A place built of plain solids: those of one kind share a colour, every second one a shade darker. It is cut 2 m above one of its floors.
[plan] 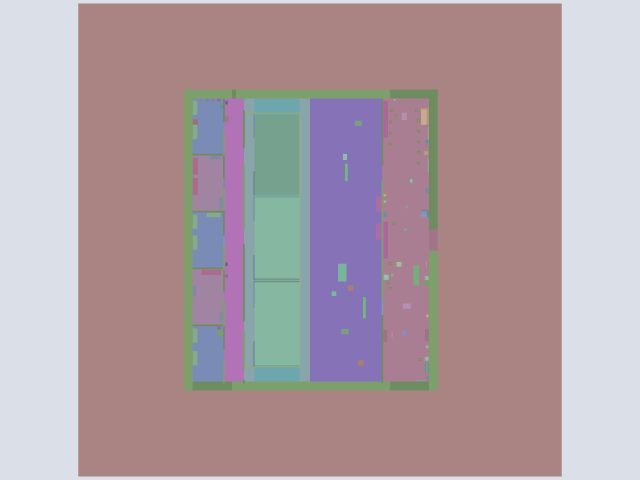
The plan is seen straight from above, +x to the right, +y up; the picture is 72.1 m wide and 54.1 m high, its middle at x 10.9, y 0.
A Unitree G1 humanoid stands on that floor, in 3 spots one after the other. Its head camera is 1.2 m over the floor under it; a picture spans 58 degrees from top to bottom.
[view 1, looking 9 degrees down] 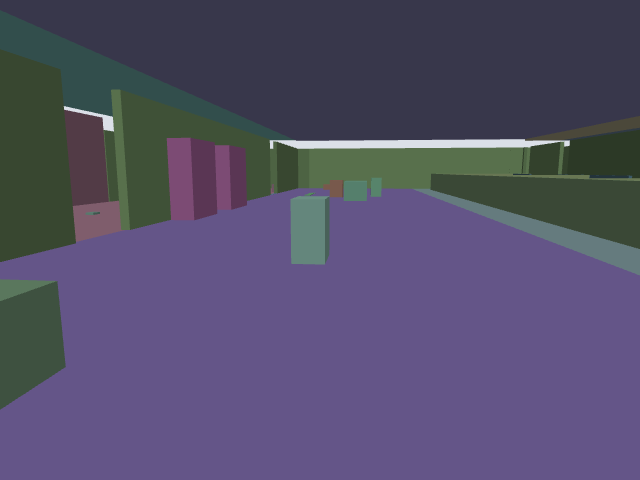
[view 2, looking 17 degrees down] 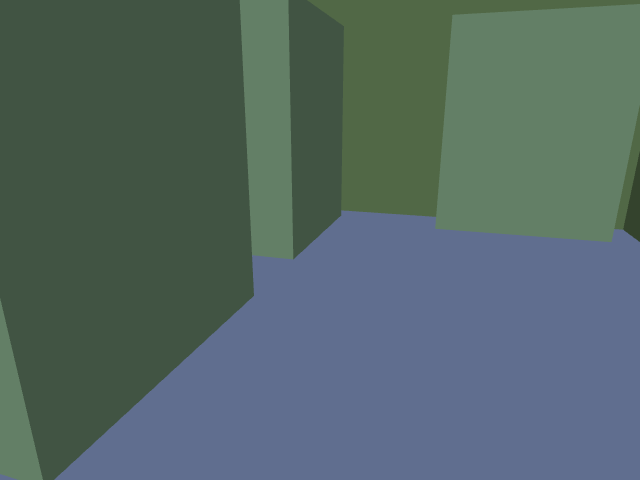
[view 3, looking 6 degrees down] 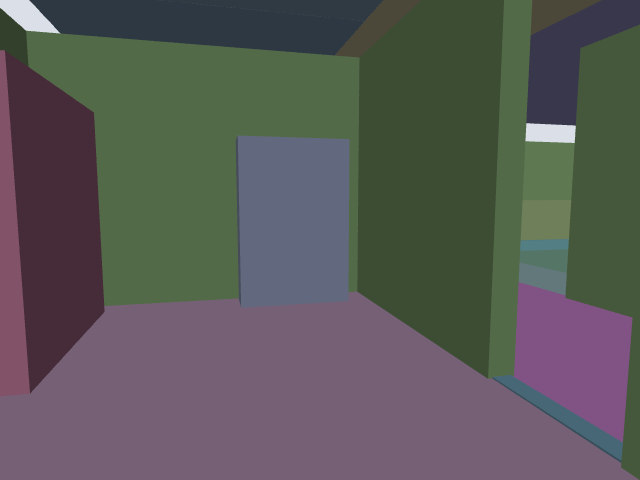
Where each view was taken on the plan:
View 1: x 12.98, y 15.21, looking -84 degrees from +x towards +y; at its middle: tool_chest_hall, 5.60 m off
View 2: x -1.75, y -1.90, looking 107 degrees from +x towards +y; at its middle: floor_store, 4.10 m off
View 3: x -1.75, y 4.52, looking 76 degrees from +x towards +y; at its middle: shelf_office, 4.75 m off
